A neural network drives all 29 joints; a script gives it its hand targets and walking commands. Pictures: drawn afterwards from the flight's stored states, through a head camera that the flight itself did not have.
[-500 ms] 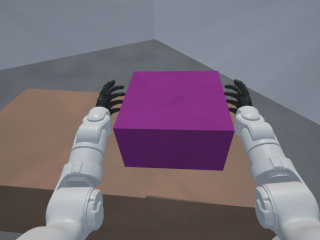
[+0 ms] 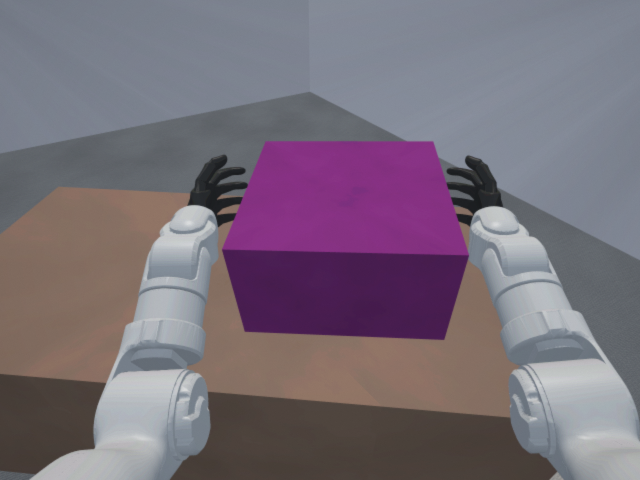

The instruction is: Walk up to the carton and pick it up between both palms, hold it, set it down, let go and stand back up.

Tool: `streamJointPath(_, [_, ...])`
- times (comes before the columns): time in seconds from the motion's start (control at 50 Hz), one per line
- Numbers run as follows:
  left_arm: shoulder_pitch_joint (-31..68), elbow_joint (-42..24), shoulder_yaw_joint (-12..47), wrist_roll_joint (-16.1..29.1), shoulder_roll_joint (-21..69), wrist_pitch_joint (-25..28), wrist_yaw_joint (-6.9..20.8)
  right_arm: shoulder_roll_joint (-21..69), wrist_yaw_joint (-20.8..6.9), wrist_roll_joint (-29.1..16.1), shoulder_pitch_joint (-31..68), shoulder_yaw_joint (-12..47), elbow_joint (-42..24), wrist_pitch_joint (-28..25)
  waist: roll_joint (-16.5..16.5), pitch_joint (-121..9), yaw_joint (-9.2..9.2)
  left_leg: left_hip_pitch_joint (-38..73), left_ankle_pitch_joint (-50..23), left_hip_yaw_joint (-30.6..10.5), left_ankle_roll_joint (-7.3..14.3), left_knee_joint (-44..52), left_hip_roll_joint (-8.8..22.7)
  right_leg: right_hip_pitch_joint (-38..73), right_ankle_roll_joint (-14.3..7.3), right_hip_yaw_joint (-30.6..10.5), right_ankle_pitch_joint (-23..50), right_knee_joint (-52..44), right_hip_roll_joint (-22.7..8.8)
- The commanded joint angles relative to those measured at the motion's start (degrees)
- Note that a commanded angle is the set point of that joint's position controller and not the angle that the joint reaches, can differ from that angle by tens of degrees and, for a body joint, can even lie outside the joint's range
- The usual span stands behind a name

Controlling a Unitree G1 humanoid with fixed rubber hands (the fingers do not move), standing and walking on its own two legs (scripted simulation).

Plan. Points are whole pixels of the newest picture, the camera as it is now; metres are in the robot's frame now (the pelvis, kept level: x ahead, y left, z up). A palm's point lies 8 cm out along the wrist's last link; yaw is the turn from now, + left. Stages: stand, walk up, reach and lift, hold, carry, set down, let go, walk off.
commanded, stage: hold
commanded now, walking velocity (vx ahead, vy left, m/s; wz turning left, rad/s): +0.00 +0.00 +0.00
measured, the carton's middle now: (345, 230) +0.43 -0.01 +0.14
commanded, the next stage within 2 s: none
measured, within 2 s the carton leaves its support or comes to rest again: neither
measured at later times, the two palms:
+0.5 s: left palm (202, 215) +0.37 +0.17 +0.20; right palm (486, 213) +0.38 -0.19 +0.21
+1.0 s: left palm (200, 214) +0.37 +0.17 +0.21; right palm (485, 211) +0.38 -0.18 +0.21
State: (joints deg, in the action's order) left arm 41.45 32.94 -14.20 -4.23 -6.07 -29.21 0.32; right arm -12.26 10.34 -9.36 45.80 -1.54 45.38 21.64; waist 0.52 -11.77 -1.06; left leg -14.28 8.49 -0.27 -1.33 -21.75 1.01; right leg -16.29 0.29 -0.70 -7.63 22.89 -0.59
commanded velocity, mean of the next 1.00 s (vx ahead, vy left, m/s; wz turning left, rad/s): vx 0.00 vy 0.00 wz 0.00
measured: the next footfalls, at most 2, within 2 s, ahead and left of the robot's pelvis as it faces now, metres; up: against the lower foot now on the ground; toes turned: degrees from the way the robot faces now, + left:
none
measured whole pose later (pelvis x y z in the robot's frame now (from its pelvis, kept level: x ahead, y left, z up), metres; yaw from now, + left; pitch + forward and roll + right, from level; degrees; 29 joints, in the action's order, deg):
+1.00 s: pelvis +0.00 +0.00 +0.00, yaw +0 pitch +0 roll +1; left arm 40.2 28.1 -15.2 -6.4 -5.0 -33.1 0.6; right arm -12.3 9.8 -9.4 46.0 -1.6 43.3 23.5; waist 0.3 -11.2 -1.1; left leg -13.4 8.3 -0.3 -1.4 -21.6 1.0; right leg -15.4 0.2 -0.7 -7.5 22.7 -0.6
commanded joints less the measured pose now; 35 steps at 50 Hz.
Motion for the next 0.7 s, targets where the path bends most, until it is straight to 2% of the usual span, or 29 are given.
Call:
streamJointPath(0.0, [39.42,-20.51,17.75,4.50,39.79,2.11,7.42,42.81,-12.05,-10.96,47.93,17.30,-32.49,-4.85,0.71,-22.23,1.25,6.10,-12.06,-1.34,0.71,4.10,-4.30,24.85,0.17,1.50,9.82,-6.25,4.01])
streamJointPath(0.02, [39.07,-20.41,17.68,4.26,39.18,1.82,7.69,41.76,-11.70,-10.36,43.11,15.65,-27.70,-3.54,-1.40,-18.45,-0.18,6.26,-11.81,-1.17,0.19,4.65,-4.25,23.98,-0.14,0.97,9.87,-6.56,3.70])
streamJointPath(0.04, [38.80,-20.17,18.80,4.26,39.58,1.50,7.93,41.63,-11.47,-11.42,47.88,17.09,-32.47,-4.30,-1.14,-22.36,0.58,6.90,-12.49,-1.15,0.03,3.87,-4.40,25.36,-0.15,0.79,10.83,-6.36,3.61])
streamJointPath(0.06, [38.78,-18.97,18.59,4.77,39.65,1.38,7.72,40.51,-11.47,-10.69,47.63,16.56,-31.24,-3.76,0.23,-19.67,0.07,6.08,-10.98,-1.55,0.34,4.32,-3.71,23.06,-0.09,1.21,8.77,-6.96,3.95])
streamJointPath(0.08, [39.49,-20.55,18.16,4.06,39.71,1.46,7.60,41.55,-11.61,-10.76,47.33,16.86,-31.80,-3.65,-0.52,-21.12,0.68,5.55,-9.96,-0.88,0.47,4.52,-4.28,24.09,-0.26,1.40,7.56,-6.97,4.10])
streamJointPath(0.1, [40.52,-20.62,18.22,4.22,40.03,1.40,7.55,41.12,-12.04,-9.53,43.21,14.74,-26.42,-2.95,-0.80,-17.51,-0.57,6.12,-7.69,-1.28,0.43,5.48,-3.47,21.72,-0.54,1.46,6.14,-7.35,3.76])
streamJointPath(0.12, [42.59,-23.04,19.24,4.36,40.15,1.33,7.75,41.10,-12.27,-9.45,42.69,13.88,-26.16,-3.07,-2.31,-17.91,-0.83,6.70,-8.67,-1.28,-0.34,5.28,-3.32,21.33,-0.60,1.54,6.69,-7.02,3.87])
streamJointPath(0.16, [40.18,-17.06,14.85,2.28,38.12,0.39,8.42,40.87,-12.19,-9.10,45.09,13.60,-24.98,-2.57,0.35,-14.18,0.08,3.62,-4.65,-0.80,0.65,6.26,-3.84,21.34,-0.24,1.22,3.39,-7.58,3.50])
streamJointPath(0.18, [39.18,-18.35,14.29,1.68,37.89,0.27,8.54,40.39,-12.40,-8.43,46.09,13.75,-28.03,-2.84,1.18,-16.38,0.89,3.69,-6.16,-1.11,1.10,5.82,-3.79,23.51,-0.12,1.67,4.93,-7.21,3.44])
streamJointPath(0.2, [37.97,-16.74,14.05,1.93,37.42,0.16,8.58,41.06,-12.52,-8.78,43.85,14.46,-26.15,-2.56,2.44,-14.10,1.36,3.23,-5.94,-1.11,1.65,6.60,-3.70,23.61,0.03,0.93,4.88,-7.78,3.06])
streamJointPath(0.24, [40.84,-18.98,14.34,1.82,38.13,0.46,8.82,41.66,-12.66,-8.93,47.01,14.99,-28.25,-3.18,1.21,-18.55,1.66,2.34,-3.09,-0.51,1.61,6.53,-4.11,24.96,0.29,1.40,3.75,-7.25,3.20])
streamJointPath(0.26, [40.63,-18.42,16.71,2.71,39.14,0.76,8.48,41.01,-12.77,-9.07,48.05,13.79,-30.04,-3.98,-0.01,-17.39,0.12,3.07,-2.78,-1.13,1.19,6.82,-3.56,23.28,-0.51,1.19,2.07,-7.07,3.14])
streamJointPath(0.28, [42.65,-22.00,17.71,3.14,40.99,1.05,7.85,41.94,-13.09,-9.69,48.30,14.34,-30.84,-4.25,-2.16,-19.25,0.63,3.43,-5.46,-1.03,0.76,6.49,-3.51,22.85,-0.52,1.28,4.91,-6.94,3.46])
streamJointPath(0.32, [40.78,-17.38,16.52,3.80,39.43,0.66,8.02,41.85,-12.54,-9.02,48.12,14.25,-29.60,-3.60,1.34,-18.79,0.62,3.93,-3.83,-0.99,1.54,6.11,-3.84,22.40,-0.53,0.87,3.05,-7.56,3.34])
streamJointPath(0.34, [39.52,-17.63,16.35,3.46,39.51,0.47,8.09,40.81,-12.37,-8.29,46.56,13.95,-29.09,-3.42,1.94,-17.15,-0.55,4.36,-3.96,-0.89,1.45,6.45,-3.96,23.42,-0.20,1.19,4.01,-7.91,2.99])
streamJointPath(0.36, [39.39,-18.87,16.39,2.36,38.96,0.19,8.43,39.90,-12.29,-8.45,44.17,13.41,-26.88,-2.85,-0.66,-15.21,-0.80,4.11,-4.90,-0.91,1.05,6.65,-3.63,23.15,-0.63,1.25,4.33,-7.64,3.46])
streamJointPath(0.38, [39.73,-17.73,16.93,2.94,38.59,0.02,8.75,39.76,-12.29,-8.37,48.14,14.06,-29.41,-3.40,0.39,-15.32,-0.36,3.27,-4.09,-0.75,0.93,6.47,-3.99,22.84,-0.32,1.36,3.38,-7.49,3.34])
streamJointPath(0.4, [39.55,-18.84,14.40,1.59,37.90,0.13,8.57,41.38,-12.57,-8.43,45.84,14.06,-27.81,-3.30,0.69,-16.67,1.69,3.58,-3.83,-0.91,1.79,6.89,-3.24,23.02,-0.34,1.27,3.57,-7.67,3.52])
streamJointPath(0.42, [39.19,-19.85,16.11,2.63,39.29,0.09,8.38,42.32,-12.71,-9.03,47.61,14.95,-31.66,-3.95,0.36,-21.15,1.29,4.58,-6.57,-0.58,1.38,5.88,-3.99,24.48,-0.23,1.57,6.36,-7.12,3.73])
streamJointPath(0.44, [37.85,-20.21,17.39,2.98,39.52,0.08,8.38,41.05,-12.32,-8.76,44.66,14.39,-29.90,-3.65,-0.20,-17.61,-0.42,4.95,-8.57,-1.18,0.59,5.35,-3.68,23.14,-0.44,1.83,7.48,-7.04,3.63])
streamJointPath(0.46, [42.87,-22.73,17.58,3.43,39.38,0.67,8.07,42.09,-12.62,-9.39,46.85,15.32,-29.45,-3.52,0.48,-20.14,1.36,4.48,-7.92,-1.47,0.87,5.05,-3.82,24.13,-0.36,1.61,6.77,-6.83,3.65])
streamJointPath(0.48, [39.78,-19.70,14.56,1.60,37.47,-0.21,8.38,41.00,-12.47,-9.46,43.62,14.52,-26.66,-2.63,-0.33,-16.22,0.61,4.35,-7.28,-0.84,0.91,5.59,-3.95,23.57,0.06,1.48,6.28,-7.18,3.48])
streamJointPath(0.52, [39.33,-17.76,14.69,1.66,37.82,-0.69,8.53,40.73,-13.01,-9.15,46.13,14.91,-27.91,-2.51,0.87,-15.78,1.08,3.99,-2.92,-0.46,1.64,6.89,-4.15,22.30,-0.04,1.46,3.01,-7.61,3.42])
streamJointPath(0.54, [42.13,-20.10,15.80,2.17,37.86,0.09,8.40,41.93,-13.13,-8.78,45.72,14.34,-26.74,-2.91,0.06,-16.87,1.02,2.93,-1.75,-0.77,1.50,6.75,-3.75,22.69,-0.14,1.13,1.89,-7.31,3.18])
streamJointPath(0.56, [40.11,-21.47,17.07,3.16,38.73,0.48,8.30,41.70,-12.88,-9.31,48.28,15.55,-32.03,-4.10,-0.01,-19.61,0.43,4.49,-7.34,-0.89,1.37,5.76,-3.67,23.48,-0.04,1.15,6.87,-6.40,3.12])
streamJointPath(0.58, [40.26,-18.69,16.79,2.93,38.63,0.28,8.18,40.30,-12.52,-8.73,48.34,14.67,-29.17,-3.18,0.46,-17.42,-0.07,4.66,-5.01,-1.20,1.51,5.99,-3.68,22.74,-0.36,0.98,4.27,-7.41,3.00])
streamJointPath(0.62, [41.74,-17.02,15.21,2.39,38.33,0.07,8.42,41.25,-12.75,-8.79,49.24,14.74,-29.65,-3.15,0.27,-17.82,1.03,3.42,-2.97,-0.74,1.62,6.36,-3.81,22.93,-0.27,1.22,2.80,-7.41,3.09])
streamJointPath(0.66, [39.48,-18.65,16.48,2.73,38.78,-0.24,8.64,40.48,-12.68,-8.26,46.49,13.34,-28.81,-2.92,0.08,-15.07,-0.72,3.30,-3.52,-1.13,1.29,6.69,-3.68,23.16,-0.40,1.07,3.90,-7.38,2.80])
streamJointPath(0.68, [42.91,-20.36,16.54,2.94,38.79,-0.12,8.75,40.35,-12.72,-7.70,46.63,11.87,-26.57,-2.74,-0.15,-15.94,-0.58,2.88,-1.98,-1.35,1.18,6.80,-3.43,22.51,-0.75,1.31,1.62,-7.45,3.55])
